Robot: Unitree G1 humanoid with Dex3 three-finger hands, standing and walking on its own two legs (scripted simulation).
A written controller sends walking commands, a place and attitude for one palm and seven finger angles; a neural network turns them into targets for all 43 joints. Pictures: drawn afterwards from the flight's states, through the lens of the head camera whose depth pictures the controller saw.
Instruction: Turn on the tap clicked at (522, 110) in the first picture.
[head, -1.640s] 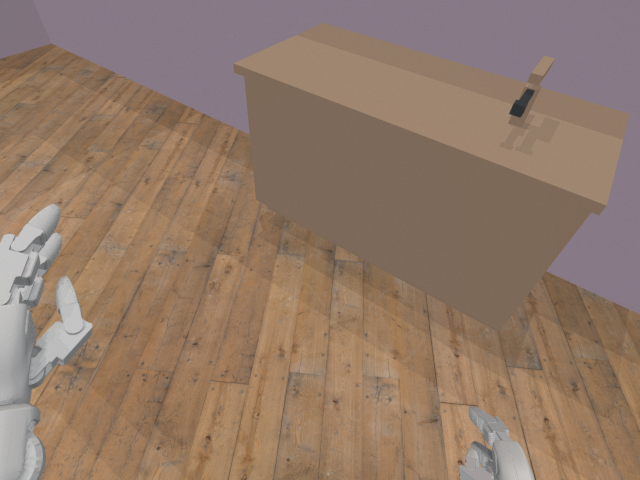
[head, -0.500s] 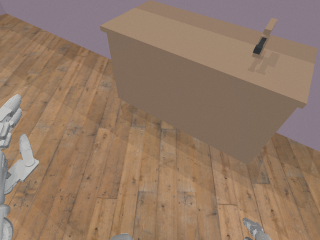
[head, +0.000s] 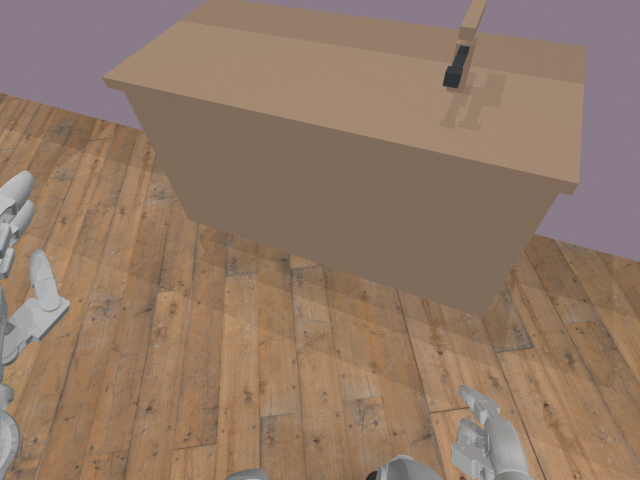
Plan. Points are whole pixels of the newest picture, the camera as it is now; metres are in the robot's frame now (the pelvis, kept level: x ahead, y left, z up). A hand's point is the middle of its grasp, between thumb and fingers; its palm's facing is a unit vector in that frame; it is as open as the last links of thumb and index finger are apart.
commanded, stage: turn to face it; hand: left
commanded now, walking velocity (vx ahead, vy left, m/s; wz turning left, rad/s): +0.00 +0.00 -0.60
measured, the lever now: (452, 77) +0.80 -0.17 +0.06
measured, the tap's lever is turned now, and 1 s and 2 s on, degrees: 0 0 0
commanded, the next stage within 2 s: take the last steps up to it in 0.92 s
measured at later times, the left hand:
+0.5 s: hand (147, 252) +0.28 +0.19 +0.19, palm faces +0.19 -0.91 -0.38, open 7.4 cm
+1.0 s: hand (315, 270) +0.26 +0.03 +0.20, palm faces -0.24 -0.80 -0.55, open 7.4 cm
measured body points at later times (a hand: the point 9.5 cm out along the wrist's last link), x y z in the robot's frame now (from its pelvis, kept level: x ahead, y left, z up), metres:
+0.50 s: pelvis +0.00 +0.01 +0.02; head +0.01 +0.00 +0.47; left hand +0.26 +0.23 +0.21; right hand +0.10 -0.28 -0.06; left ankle +0.03 +0.14 -0.71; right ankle +0.09 -0.07 -0.71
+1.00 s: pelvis -0.05 -0.03 +0.02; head +0.01 -0.07 +0.47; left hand +0.27 +0.07 +0.23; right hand -0.06 -0.33 -0.07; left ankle +0.02 +0.10 -0.66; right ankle -0.06 -0.13 -0.71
